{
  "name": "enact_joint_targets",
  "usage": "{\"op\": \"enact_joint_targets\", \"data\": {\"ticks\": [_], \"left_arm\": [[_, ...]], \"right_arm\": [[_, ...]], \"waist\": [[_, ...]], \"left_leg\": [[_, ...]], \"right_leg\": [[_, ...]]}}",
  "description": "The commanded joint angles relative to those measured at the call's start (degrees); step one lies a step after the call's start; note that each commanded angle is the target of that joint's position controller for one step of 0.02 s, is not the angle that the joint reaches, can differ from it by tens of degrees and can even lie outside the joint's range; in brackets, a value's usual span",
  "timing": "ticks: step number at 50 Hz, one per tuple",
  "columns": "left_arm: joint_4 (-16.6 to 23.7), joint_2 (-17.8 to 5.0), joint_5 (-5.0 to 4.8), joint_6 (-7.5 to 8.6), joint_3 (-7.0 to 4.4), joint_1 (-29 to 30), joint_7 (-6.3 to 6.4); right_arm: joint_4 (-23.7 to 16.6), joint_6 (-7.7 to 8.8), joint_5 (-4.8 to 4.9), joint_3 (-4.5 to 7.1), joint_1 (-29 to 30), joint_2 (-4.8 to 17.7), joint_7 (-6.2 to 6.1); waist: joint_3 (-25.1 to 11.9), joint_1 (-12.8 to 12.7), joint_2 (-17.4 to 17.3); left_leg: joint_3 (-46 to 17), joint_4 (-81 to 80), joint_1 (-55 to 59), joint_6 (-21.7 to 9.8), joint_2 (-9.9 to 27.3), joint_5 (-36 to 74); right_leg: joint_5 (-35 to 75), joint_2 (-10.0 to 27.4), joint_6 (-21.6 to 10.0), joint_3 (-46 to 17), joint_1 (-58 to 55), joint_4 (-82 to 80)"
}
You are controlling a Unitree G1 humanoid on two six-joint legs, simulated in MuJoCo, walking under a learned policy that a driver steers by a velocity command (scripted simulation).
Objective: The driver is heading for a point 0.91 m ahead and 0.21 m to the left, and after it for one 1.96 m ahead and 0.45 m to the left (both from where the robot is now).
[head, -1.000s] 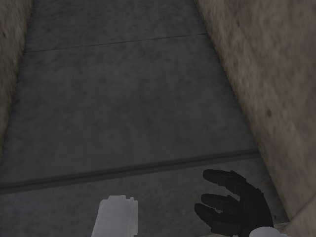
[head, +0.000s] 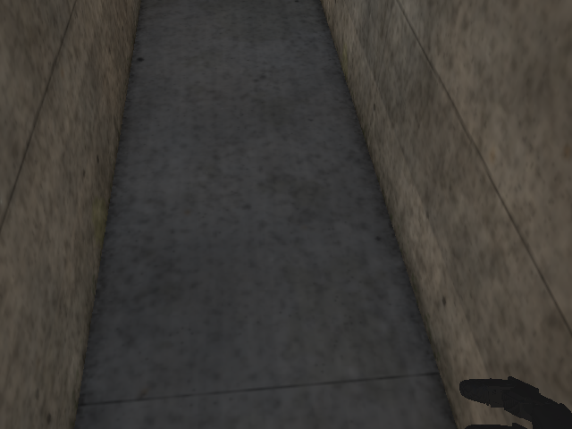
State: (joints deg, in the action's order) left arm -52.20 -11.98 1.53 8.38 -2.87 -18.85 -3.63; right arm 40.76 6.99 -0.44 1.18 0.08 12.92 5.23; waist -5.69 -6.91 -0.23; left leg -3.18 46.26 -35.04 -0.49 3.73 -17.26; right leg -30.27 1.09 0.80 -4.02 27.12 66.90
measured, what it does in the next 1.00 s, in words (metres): walks ahead: right foot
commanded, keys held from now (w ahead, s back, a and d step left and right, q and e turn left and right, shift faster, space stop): no key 0.90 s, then w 0.10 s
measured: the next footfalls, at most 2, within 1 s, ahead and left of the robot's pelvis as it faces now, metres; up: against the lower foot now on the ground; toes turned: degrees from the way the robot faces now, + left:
right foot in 0.24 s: +0.17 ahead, -0.10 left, +0.00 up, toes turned -5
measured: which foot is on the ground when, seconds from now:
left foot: down 0.00-0.96, up 0.98-1.00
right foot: up 0.00-0.22, down 0.24-1.00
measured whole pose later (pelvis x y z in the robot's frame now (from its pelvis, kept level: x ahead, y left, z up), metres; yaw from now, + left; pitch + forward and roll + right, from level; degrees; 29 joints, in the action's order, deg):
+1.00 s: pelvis +0.13 +0.00 +0.03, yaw +1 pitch +0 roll +1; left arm -55.1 -9.9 0.0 -0.1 -2.1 -7.5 4.0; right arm 60.7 0.1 -0.3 4.7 -12.6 12.1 -3.6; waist 1.2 1.2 -1.0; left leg -0.2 26.7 -7.9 -0.1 0.0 -20.3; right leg -16.7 1.8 -2.1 4.9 14.0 30.2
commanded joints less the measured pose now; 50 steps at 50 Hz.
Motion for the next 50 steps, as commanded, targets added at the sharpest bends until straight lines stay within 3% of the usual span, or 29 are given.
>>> {"op": "enact_joint_targets", "data": {"ticks": [1,2,3,4,5,6,7,9,10,11,12,13,14,15,17,18,19,20,21,22,24,28,37,40,41,45,46,48,50], "left_arm": [[5.85,-0.5,-0.73,0.12,-0.35,4.94,0.1],[7.02,-1.9,0.02,0.27,-1.09,7.05,0.89],[6.8,-0.37,1.02,0.07,-0.8,7.15,1.35],[6.9,0.33,1.63,-0.38,-0.62,7.27,1.55],[6.39,0.95,1.55,-0.87,-0.6,6.79,1.49],[5.71,1.02,1.07,-1.18,-0.76,5.01,1.27],[6.09,-0.13,0.19,-0.95,-1.3,7.29,0.85],[6.97,0.42,-0.77,-0.52,-1.09,10.53,0.14],[7.15,0.43,-1.37,-0.34,-1.1,10.29,-0.02],[6.95,0.84,-1.27,-0.05,-0.98,9.49,0.17],[7.07,0.98,-0.85,0.19,-0.94,8.41,0.24],[11.15,-6.35,-2.36,0.29,-1.49,18.4,-0.6],[13.12,-5.95,-2.84,-0.22,-1.49,23.71,-1.57],[12.54,-5.75,-2.48,-0.87,-1.87,23.32,-1.48],[12.34,-4.43,-2.67,-1.51,-1.89,23.94,-0.78],[10.59,-0.67,2.72,-5.18,0.85,15.51,3.55],[11.08,-0.05,1.05,-6.29,0.88,17.17,5.75],[11.55,-0.81,0.3,-7.04,0.99,18.65,7.0],[11.48,-0.88,0.32,-7.37,1.13,18.55,7.58],[11.36,-1.18,0.52,-7.33,1.02,18.22,7.74],[10.85,-0.74,-0.06,-6.96,1.09,18.26,7.73],[9.01,-0.65,-0.87,-6.96,0.95,17.86,7.37],[3.86,-1.95,-0.77,-7.39,0.55,16.15,7.13],[2.61,-2.68,-0.62,-7.3,0.33,14.87,7.43],[1.62,-3.45,-0.73,-7.45,0.22,14.16,7.27],[0.69,-3.48,-0.67,-7.56,0.25,14.12,7.16],[-0.03,-3.58,-0.64,-7.72,0.18,13.11,7.29],[-1.11,-6.08,-1.42,-8.4,-0.95,10.81,7.85],[-2.89,-8.02,-2.46,-8.29,-1.98,5.14,8.54]], "right_arm": [[5.2,-0.57,0.5,3.94,-23.63,9.67,-0.03],[4.0,-0.41,1.51,3.2,-15.68,6.81,-0.64],[2.83,-0.32,2.25,2.63,-9.01,4.62,-1.38],[1.69,0.01,1.97,1.55,-4.62,1.2,-1.98],[0.45,0.25,1.21,1.01,-0.83,-0.41,-2.45],[-2.04,0.44,1.12,1.14,5.1,0.01,-2.58],[-3.86,0.72,1.85,1.72,8.63,2.05,-2.57],[-2.9,0.86,2.97,2.64,7.56,4.45,-2.08],[-1.78,0.65,3.59,2.37,5.68,3.82,-1.22],[-0.23,0.27,4.81,1.53,0.52,0.74,0.0],[2.56,-0.22,5.04,0.66,-8.21,-2.53,0.83],[3.6,-0.83,5.04,2.08,-23.17,-2.16,-0.06],[4.53,-0.75,4.43,2.23,-25.42,-0.86,-1.24],[4.18,-1.06,3.98,3.08,-20.18,1.5,-2.06],[3.11,-1.47,3.46,3.43,-14.62,1.57,-2.5],[4.9,-4.05,-2.39,3.76,-15.11,2.37,-6.5],[4.36,-5.53,-3.0,3.94,-11.17,3.28,-7.78],[4.07,-6.16,-2.4,3.59,-9.59,2.07,-8.31],[4.54,-6.27,-1.8,3.56,-9.04,1.66,-8.54],[4.86,-5.95,-1.3,3.71,-9.0,1.56,-8.59],[6.26,-5.43,-0.69,3.94,-10.0,1.5,-8.41],[9.64,-4.93,-0.88,4.49,-12.48,2.34,-8.03],[13.65,-5.44,-0.41,4.77,-12.93,3.5,-8.15],[14.92,-5.72,-0.72,4.63,-13.1,3.96,-8.37],[15.94,-6.09,-0.61,4.32,-13.75,3.03,-8.55],[17.71,-6.53,-0.47,4.13,-13.83,3.68,-8.83],[18.44,-6.65,-0.39,4.05,-14.53,3.44,-8.92],[18.82,-6.75,0.26,4.27,-14.25,3.55,-9.18],[17.56,-5.95,0.58,4.36,-12.14,3.1,-9.04]], "waist": [[-8.1,12.03,-10.59],[-5.9,8.43,-6.42],[-5.6,4.33,-4.65],[-5.55,1.84,-2.52],[-5.8,0.18,-0.54],[-5.65,-1.94,0.45],[-4.91,-1.63,0.37],[-2.83,-0.45,-0.67],[-1.95,-1.0,0.84],[-1.95,-0.57,2.93],[-3.83,0.96,4.76],[-7.38,12.95,11.15],[-7.29,14.5,10.65],[-3.98,11.37,8.56],[-2.78,9.27,4.74],[-2.25,9.03,-1.78],[1.85,7.54,-2.88],[3.13,7.74,-0.79],[2.89,7.55,-0.2],[2.44,7.81,0.49],[1.89,8.23,1.28],[0.73,8.29,2.06],[1.72,8.15,2.35],[2.16,7.64,2.13],[2.63,8.29,1.95],[3.74,8.24,2.3],[2.98,8.17,2.79],[5.17,7.27,5.47],[8.83,5.68,10.73]], "left_leg": [[-23.95,-19.27,41.11,-15.85,15.6,38.25],[-18.84,-19.58,32.53,-13.62,13.17,34.31],[-16.43,-20.45,24.02,-12.86,12.05,32.34],[-14.75,-21.88,17.84,-11.89,10.9,27.19],[-11.13,-23.39,12.37,-9.8,8.37,21.09],[-6.04,-24.93,4.52,-7.01,4.69,17.35],[-3.17,-25.38,-0.63,-5.64,2.37,15.23],[-3.96,-22.87,-1.42,-6.04,2.8,10.11],[-5.1,-19.8,0.09,-6.63,3.27,11.16],[-5.85,-16.03,3.47,-6.21,2.79,15.24],[-5.23,-12.09,5.0,-3.14,0.0,16.06],[0.69,-11.19,14.18,0.76,-4.99,6.58],[2.8,-11.57,16.58,2.7,-4.5,4.16],[3.77,-9.67,16.27,2.85,-5.14,3.2],[3.64,-11.02,13.36,2.47,-4.79,-0.38],[-2.34,-17.99,14.95,1.01,-1.42,4.99],[-2.64,-19.58,13.61,0.9,-1.38,6.66],[-2.58,-20.26,13.81,0.97,-1.55,6.92],[-2.76,-20.44,14.71,0.85,-1.42,6.81],[-2.76,-20.98,16.09,0.88,-1.3,7.55],[-2.79,-22.18,18.42,1.2,-1.01,9.55],[-2.26,-23.76,22.12,1.0,-0.82,14.02],[-1.29,-26.62,26.15,0.7,-0.69,15.86],[-0.77,-27.28,25.93,0.71,-0.77,15.16],[-0.67,-27.46,26.93,0.9,-0.83,15.02],[-0.37,-28.15,27.06,0.96,-0.8,13.52],[0.57,-28.03,26.98,0.71,-1.55,8.81],[4.29,-22.46,21.34,-0.45,-4.45,-4.24],[5.19,-11.64,11.55,-1.42,-4.7,-9.32]], "right_leg": [[4.01,-3.39,-2.83,1.16,40.02,33.95],[8.68,-0.42,-3.28,1.59,35.99,29.55],[9.9,1.65,-3.09,1.12,29.61,25.12],[10.4,3.6,-1.99,1.09,24.45,20.2],[11.74,4.85,-0.86,2.31,18.19,12.74],[14.67,5.33,0.1,3.7,6.93,3.76],[16.56,5.51,2.0,4.1,-1.57,-3.9],[21.61,4.91,3.33,4.51,-7.93,-14.61],[26.89,4.28,2.94,5.98,-10.84,-22.28],[33.55,4.09,1.55,6.94,-14.21,-29.93],[47.76,6.34,-1.53,6.14,-20.13,-30.68],[60.88,10.68,-9.73,-2.47,-16.57,-33.24],[58.32,11.98,-11.84,-3.5,-15.18,-33.12],[49.95,10.54,-9.24,-2.35,-11.94,-32.71],[36.56,7.34,-3.56,0.88,-13.65,-30.49],[33.64,8.78,-4.85,-1.2,-13.87,-34.78],[30.45,7.27,-3.23,0.57,-13.78,-34.07],[27.54,6.55,-2.48,1.27,-13.53,-34.23],[26.28,6.18,-1.92,1.58,-14.13,-34.99],[27.49,6.16,-1.53,1.52,-14.84,-35.38],[31.08,6.32,-1.21,1.33,-16.57,-36.24],[36.99,6.47,-2.11,1.58,-19.48,-37.09],[37.1,6.23,-2.65,1.56,-20.56,-40.27],[36.34,6.33,-2.61,1.63,-21.22,-41.25],[36.9,6.76,-2.47,1.61,-20.47,-41.26],[34.83,6.6,-2.35,1.59,-19.8,-42.24],[28.86,6.25,-2.53,1.65,-20.37,-43.08],[4.61,7.18,-4.61,-1.21,-19.85,-45.86],[-16.14,14.8,-9.49,-13.25,-19.1,-53.01]]}}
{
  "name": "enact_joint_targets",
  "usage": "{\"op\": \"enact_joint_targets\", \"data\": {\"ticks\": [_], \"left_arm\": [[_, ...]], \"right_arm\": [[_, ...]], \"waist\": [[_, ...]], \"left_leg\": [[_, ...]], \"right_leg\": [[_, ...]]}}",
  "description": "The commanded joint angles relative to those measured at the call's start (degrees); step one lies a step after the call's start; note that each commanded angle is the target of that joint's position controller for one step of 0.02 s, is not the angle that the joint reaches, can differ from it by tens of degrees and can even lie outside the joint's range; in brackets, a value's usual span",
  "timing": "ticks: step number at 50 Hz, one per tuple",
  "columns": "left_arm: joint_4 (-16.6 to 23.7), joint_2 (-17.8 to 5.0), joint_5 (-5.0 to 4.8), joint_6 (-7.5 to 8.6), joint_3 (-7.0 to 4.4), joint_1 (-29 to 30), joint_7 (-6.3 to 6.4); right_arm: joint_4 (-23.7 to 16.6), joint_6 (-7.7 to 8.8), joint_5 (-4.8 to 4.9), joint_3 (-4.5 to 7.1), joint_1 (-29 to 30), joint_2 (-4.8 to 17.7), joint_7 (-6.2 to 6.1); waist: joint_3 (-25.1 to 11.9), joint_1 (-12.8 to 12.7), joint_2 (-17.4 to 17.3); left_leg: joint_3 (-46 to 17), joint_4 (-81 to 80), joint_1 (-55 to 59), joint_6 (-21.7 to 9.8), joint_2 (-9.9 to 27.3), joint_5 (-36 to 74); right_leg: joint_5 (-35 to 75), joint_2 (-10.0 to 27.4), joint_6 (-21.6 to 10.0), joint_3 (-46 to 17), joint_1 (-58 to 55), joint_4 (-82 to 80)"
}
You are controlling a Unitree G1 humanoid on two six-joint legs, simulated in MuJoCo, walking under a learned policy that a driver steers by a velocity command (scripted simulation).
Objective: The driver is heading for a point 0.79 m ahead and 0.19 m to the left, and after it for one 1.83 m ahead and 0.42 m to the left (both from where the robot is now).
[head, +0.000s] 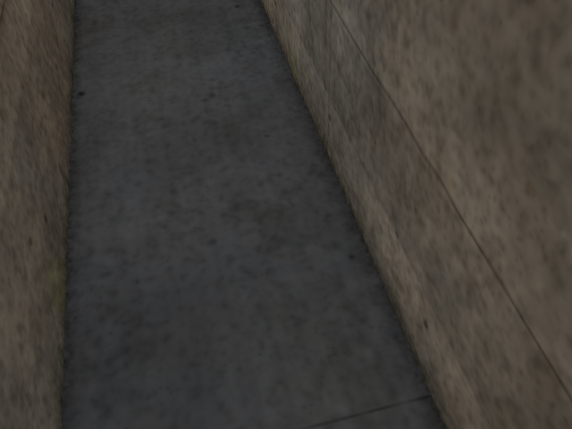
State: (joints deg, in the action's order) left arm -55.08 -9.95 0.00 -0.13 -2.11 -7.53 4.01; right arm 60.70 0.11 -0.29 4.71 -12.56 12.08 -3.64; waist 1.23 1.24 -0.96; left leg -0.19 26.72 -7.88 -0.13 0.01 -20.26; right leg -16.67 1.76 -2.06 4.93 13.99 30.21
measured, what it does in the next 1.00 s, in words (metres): walks ahead: left foot, then right foot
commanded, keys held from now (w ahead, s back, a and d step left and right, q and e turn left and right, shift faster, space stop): w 1.00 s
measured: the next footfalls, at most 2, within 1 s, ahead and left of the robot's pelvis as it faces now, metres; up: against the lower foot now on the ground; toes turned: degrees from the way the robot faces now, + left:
left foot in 0.30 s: +0.12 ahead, +0.20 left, +0.00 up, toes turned +2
right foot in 0.78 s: +0.47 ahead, -0.01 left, +0.00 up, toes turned -2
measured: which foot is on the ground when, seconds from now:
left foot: up 0.00-0.28, down 0.30-0.76, up 0.78-1.00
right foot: down 0.00-0.28, up 0.30-0.76, down 0.78-1.00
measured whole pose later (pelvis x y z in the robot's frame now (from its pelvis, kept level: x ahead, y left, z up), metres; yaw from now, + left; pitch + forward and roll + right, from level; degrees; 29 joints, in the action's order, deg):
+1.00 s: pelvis +0.45 +0.07 +0.01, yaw +0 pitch +2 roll +0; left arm -55.1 -12.3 -0.5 4.8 -3.1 -23.5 1.6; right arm 51.8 4.7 -0.1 5.5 -9.1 16.5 -2.2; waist 1.3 -1.6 -1.9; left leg -6.2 67.4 -39.4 -1.6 3.9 -6.7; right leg -11.2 -2.6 -4.1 2.4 9.7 19.0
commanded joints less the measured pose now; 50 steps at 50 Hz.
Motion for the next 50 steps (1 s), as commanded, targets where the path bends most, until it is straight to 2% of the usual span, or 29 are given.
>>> {"op": "enact_joint_targets", "data": {"ticks": [1,2,4,6,9,11,13,14,15,16,17,18,20,22,25,29,33,35,36,37,38,39,40,41,42,44,46,48,50], "left_arm": [[-0.64,-10.99,-1.14,0.87,-3.28,-8.13,1.25],[-0.56,-10.86,-0.67,2.11,-3.46,-8.86,1.47],[-0.19,-12.52,-1.38,4.3,-4.34,-7.6,1.55],[1.33,-11.89,-1.56,4.85,-4.65,-3.5,1.03],[1.23,-13.69,-0.53,4.47,-5.76,-6.21,0.58],[2.02,-13.21,-0.85,4.02,-5.55,-4.59,-0.49],[2.89,-9.93,-0.78,3.4,-4.63,-2.81,-1.34],[3.56,-7.22,-0.43,3.37,-3.65,-1.83,-1.69],[5.32,-2.84,0.7,2.99,-2.22,-0.15,-1.81],[6.42,0.45,1.43,3.29,-0.91,-3.72,-1.11],[5.53,-1.17,-0.82,4.15,-1.17,-8.29,-0.68],[6.05,-4.66,-2.7,5.12,-1.92,-5.35,-0.61],[6.57,-5.68,-1.05,5.5,-2.38,-1.54,0.08],[7.07,-7.0,-1.68,5.09,-3.41,-1.74,-0.79],[7.94,-6.05,-1.78,4.19,-3.48,0.49,-1.07],[10.87,-2.72,-0.16,3.66,-2.11,9.26,-1.81],[13.54,-2.87,-1.89,4.05,-1.2,14.7,-3.4],[15.03,-5.04,-1.89,4.16,-1.84,14.23,-3.4],[14.57,-5.69,-1.47,4.18,-2.26,9.88,-3.43],[12.47,-8.8,-0.18,4.09,-3.51,1.11,-3.56],[10.25,-10.36,-1.01,2.86,-4.25,-9.68,-3.02],[8.34,-13.13,-0.85,2.17,-4.89,-19.89,-1.99],[7.27,-15.29,0.7,3.25,-3.98,-21.35,-3.77],[6.64,-11.61,0.26,4.32,-3.35,-20.01,-3.61],[6.74,-10.48,-0.19,5.27,-2.84,-14.69,-3.45],[7.89,-8.79,-0.58,6.42,-2.25,-6.74,-3.83],[6.16,-8.2,-0.2,6.16,-2.35,-9.37,-2.88],[3.42,-9.73,-0.91,5.96,-2.49,-14.12,-2.11],[1.9,-10.11,-0.59,5.84,-2.57,-17.2,-1.42]], "right_arm": [[-2.93,1.58,0.38,0.93,1.17,4.16,0.1],[-4.96,2.27,0.92,1.84,3.48,6.93,-0.02],[-6.22,3.11,1.54,2.48,3.51,7.21,0.45],[-6.38,3.43,1.91,2.56,4.18,6.12,0.97],[-5.42,3.94,1.81,1.55,3.14,3.04,1.43],[-4.05,3.79,0.5,1.53,-2.64,2.92,2.11],[-1.46,3.91,1.01,2.0,-8.34,3.75,2.35],[0.31,4.14,0.45,2.61,-13.7,4.88,2.29],[3.91,4.8,0.18,3.29,-22.8,7.44,2.1],[2.52,5.46,0.39,4.58,-24.01,17.1,2.06],[0.84,6.66,0.53,4.42,-21.71,17.08,3.12],[0.1,7.29,0.87,3.46,-20.7,13.11,3.16],[-1.01,6.77,0.26,1.96,-15.71,10.12,2.89],[-1.08,7.26,0.11,0.18,-15.02,5.48,1.82],[-1.33,7.02,0.13,0.34,-17.57,6.5,0.18],[-2.04,6.04,0.85,1.07,-18.13,8.76,-0.75],[-2.22,5.34,0.68,0.25,-19.77,6.68,0.84],[-3.51,5.64,2.08,0.83,-17.77,8.8,1.51],[-3.04,5.77,2.24,1.36,-17.87,11.3,1.54],[-2.27,5.71,1.92,1.45,-17.89,12.13,1.78],[-1.23,5.48,1.85,1.54,-18.46,12.11,2.13],[-1.46,5.93,0.89,1.1,-17.79,10.45,2.95],[-2.18,7.56,3.02,-0.42,-25.55,1.79,3.04],[-2.76,8.44,5.5,1.02,-20.13,7.47,2.95],[-6.31,8.16,5.29,0.92,-11.31,8.17,2.06],[-7.54,6.54,1.63,1.41,-5.37,8.37,-0.06],[-6.85,4.63,0.75,1.18,-7.75,5.4,0.69],[-9.18,4.24,-0.03,0.36,-2.53,2.6,1.46],[-11.11,4.17,-1.08,-0.23,2.01,2.76,2.21]], "waist": [[3.02,-2.91,13.29],[3.69,-3.96,14.43],[3.1,-1.95,11.17],[2.45,-0.23,7.72],[-0.03,0.24,5.69],[-1.03,3.23,7.19],[-2.25,6.04,6.99],[-2.84,8.05,5.64],[-2.41,10.73,-7.02],[-2.2,6.68,-23.08],[-3.78,4.99,-17.64],[-0.42,5.55,-12.21],[3.81,4.01,-6.13],[5.72,1.57,-6.61],[6.57,1.55,-4.95],[6.4,2.94,-2.35],[7.42,4.23,-2.63],[5.7,2.36,-4.25],[2.64,-0.74,-5.63],[-3.04,-5.19,-5.71],[-7.31,-10.7,-7.88],[-12.84,-13.68,0.51],[-20.07,-6.69,17.3],[-15.04,-7.36,11.92],[-4.25,-6.5,9.67],[-1.66,-1.82,-1.67],[-1.36,0.64,-0.62],[0.86,0.33,-0.34],[0.89,-0.26,3.57]], "left_leg": [[0.59,15.63,-17.89,-2.07,0.64,-6.5],[-1.81,26.38,-24.81,-1.49,2.7,-11.43],[-6.63,35.76,-31.18,-1.99,6.4,-12.0],[-4.65,26.7,-28.14,-1.87,7.2,-7.98],[1.54,17.01,-19.18,-0.44,3.88,-3.32],[4.05,12.53,-11.38,-0.09,2.08,1.73],[7.8,10.02,-1.39,-0.84,-0.97,5.49],[8.96,10.03,2.99,-1.74,-2.52,2.76],[-3.73,4.37,7.8,-4.8,4.62,1.17],[-32.03,-8.04,8.88,-11.95,17.27,1.76],[-44.3,-12.44,9.61,-17.56,20.96,-14.84],[-41.92,-11.98,9.64,-17.09,20.15,-23.79],[-33.25,-11.34,1.86,-13.75,17.9,-17.99],[-26.46,-13.64,-3.85,-12.23,15.54,-9.53],[-18.97,-16.89,-4.58,-11.49,14.28,-0.17],[-8.07,-17.78,-4.1,-8.78,11.67,19.13],[-4.9,-17.37,1.5,-10.95,12.3,21.73],[-3.12,-11.67,3.89,-10.65,12.07,42.58],[-2.3,-6.3,6.08,-10.26,12.88,53.65],[-0.28,3.32,7.55,-8.72,11.38,58.91],[-0.08,14.48,2.1,-6.65,9.59,56.82],[-0.19,31.99,-11.31,-4.64,5.07,32.69],[-12.32,53.27,-26.98,-2.64,-7.21,-12.59],[-16.28,60.14,-35.26,-2.41,-4.26,-10.15],[-11.11,61.17,-39.0,-2.41,-1.42,-5.28],[-9.38,52.18,-32.76,-2.17,3.53,6.01],[-8.9,46.43,-30.99,-2.2,5.19,8.89],[-8.58,42.25,-36.39,-1.61,5.38,13.97],[-7.1,36.18,-40.45,-0.82,6.52,20.91]], "right_leg": [[-32.6,18.34,-9.37,-28.62,-4.09,-19.24],[-33.09,22.09,-11.36,-34.01,-4.52,-21.69],[-26.2,23.67,-11.18,-34.4,-6.55,-22.83],[-15.76,18.07,-7.41,-23.67,-4.81,-21.9],[-9.45,12.05,-5.63,-13.64,-1.45,-19.88],[-10.27,10.07,-5.2,-9.94,3.52,-16.13],[-13.9,8.05,-3.73,-6.81,10.09,-8.48],[-13.11,6.41,-2.8,-4.86,13.45,-1.3],[-10.44,1.86,1.34,0.96,21.3,22.74],[-19.35,-2.77,4.17,0.58,33.32,42.14],[-15.6,-0.94,3.19,-6.86,39.36,50.65],[-10.3,1.72,2.26,-7.89,45.04,54.67],[-1.98,4.82,1.47,-6.75,45.77,53.94],[2.72,6.13,2.08,-7.14,40.76,46.8],[6.82,5.38,3.18,-5.84,36.98,37.25],[16.24,2.86,4.01,-2.47,29.41,23.41],[14.93,1.21,2.64,-0.21,24.57,12.92],[10.81,-2.41,0.4,2.66,16.15,7.37],[9.05,-3.99,-0.83,3.37,9.9,5.78],[8.63,-5.67,-2.78,3.51,0.02,3.35],[8.03,-4.6,-4.71,0.96,-13.72,1.86],[2.0,5.6,-8.58,-14.39,-28.73,1.51],[-10.87,21.04,-20.26,-52.2,-35.05,-12.2],[-25.97,22.01,-19.42,-58.31,-29.96,-19.72],[-17.85,20.45,-16.08,-47.59,-21.9,-20.01],[0.71,15.41,-11.6,-30.89,-8.8,-19.95],[9.46,12.22,-9.73,-23.96,-7.31,-19.32],[18.6,12.2,-9.71,-19.67,-6.82,-19.71],[24.87,11.43,-8.9,-14.99,-7.9,-19.28]]}}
